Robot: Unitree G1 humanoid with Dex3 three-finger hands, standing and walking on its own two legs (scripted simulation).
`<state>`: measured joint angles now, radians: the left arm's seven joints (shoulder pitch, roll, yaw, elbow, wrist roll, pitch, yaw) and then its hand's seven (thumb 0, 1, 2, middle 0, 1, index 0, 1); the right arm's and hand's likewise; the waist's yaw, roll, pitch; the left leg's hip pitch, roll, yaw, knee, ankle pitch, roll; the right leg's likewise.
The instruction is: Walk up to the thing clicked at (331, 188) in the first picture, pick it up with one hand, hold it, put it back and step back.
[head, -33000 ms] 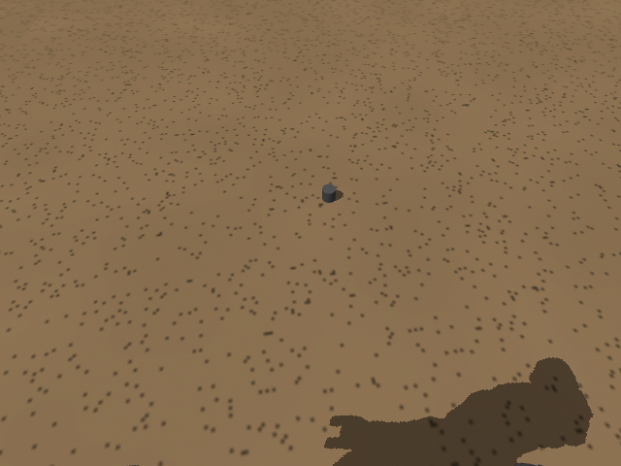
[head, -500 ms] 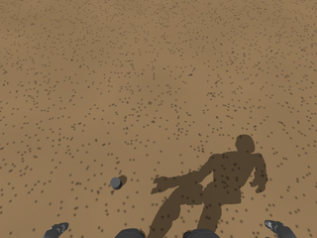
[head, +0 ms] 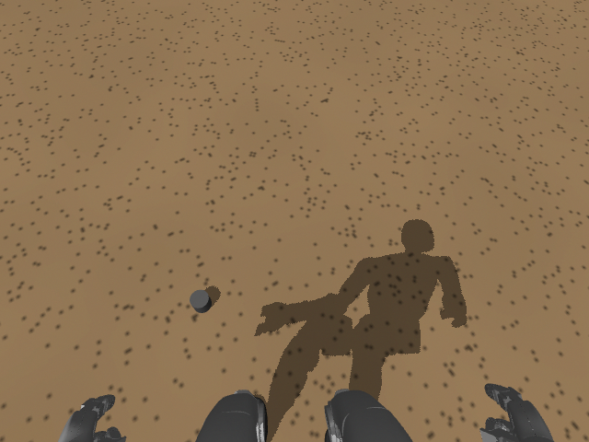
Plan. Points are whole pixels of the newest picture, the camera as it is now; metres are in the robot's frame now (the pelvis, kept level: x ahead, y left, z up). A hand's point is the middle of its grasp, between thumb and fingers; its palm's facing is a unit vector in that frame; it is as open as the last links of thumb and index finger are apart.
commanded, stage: step back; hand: left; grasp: from above
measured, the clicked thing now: (201, 301) +0.49 +0.30 -0.73
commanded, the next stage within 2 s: none
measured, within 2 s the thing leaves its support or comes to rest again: neither
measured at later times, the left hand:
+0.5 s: hand out of the picture -0.02 +0.26 -0.15, palm faces +0.08 -0.93 -0.36, open 7.4 cm
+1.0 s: hand out of the picture -0.24 +0.21 -0.13, palm faces +0.03 -0.91 -0.41, open 7.4 cm
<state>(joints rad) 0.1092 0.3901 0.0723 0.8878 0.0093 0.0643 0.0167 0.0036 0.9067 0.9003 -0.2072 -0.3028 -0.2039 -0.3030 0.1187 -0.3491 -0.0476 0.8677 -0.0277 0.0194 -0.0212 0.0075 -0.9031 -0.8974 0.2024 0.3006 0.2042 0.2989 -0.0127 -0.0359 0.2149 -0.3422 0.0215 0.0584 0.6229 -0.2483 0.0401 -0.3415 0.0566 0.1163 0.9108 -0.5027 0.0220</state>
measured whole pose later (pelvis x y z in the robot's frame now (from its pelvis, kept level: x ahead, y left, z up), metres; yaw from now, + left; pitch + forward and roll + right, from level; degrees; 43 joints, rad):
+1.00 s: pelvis -0.30 -0.06 +0.00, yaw +0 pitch -3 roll +2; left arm 0.21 0.34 0.08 0.86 0.04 0.06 0.00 0.01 0.90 0.90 -0.21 -0.30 -0.21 -0.30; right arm 0.14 -0.40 -0.06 0.85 -0.01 0.06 -0.02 0.01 -0.91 -0.90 0.20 0.30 0.20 0.30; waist 0.04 0.02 0.15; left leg -0.51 -0.11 -0.14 1.09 -0.46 0.00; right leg -0.29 0.00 0.06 0.64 -0.30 -0.02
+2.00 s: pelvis -0.54 -0.09 +0.01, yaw +6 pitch -3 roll +0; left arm 0.21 0.41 0.07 0.97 0.02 0.01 -0.01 0.01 0.91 0.90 -0.21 -0.30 -0.20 -0.30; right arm 0.26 -0.34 -0.06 0.97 -0.05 -0.02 0.02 0.01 -0.91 -0.90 0.20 0.30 0.20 0.30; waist 0.01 -0.02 0.07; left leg -0.19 -0.02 -0.04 0.53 -0.30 0.02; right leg -0.35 -0.02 0.01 0.86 -0.50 -0.02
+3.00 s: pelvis -0.49 -0.09 +0.02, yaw +6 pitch -3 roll +0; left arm 0.08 0.35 0.00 1.14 0.00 -0.02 -0.01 0.00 0.91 0.90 -0.21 -0.30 -0.20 -0.30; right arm 0.05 -0.33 -0.01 1.10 -0.01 -0.02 0.01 0.01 -0.91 -0.90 0.20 0.30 0.20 0.30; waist 0.01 0.00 0.06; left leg -0.12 0.01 -0.02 0.35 -0.18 -0.01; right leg -0.13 -0.03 -0.02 0.36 -0.18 0.02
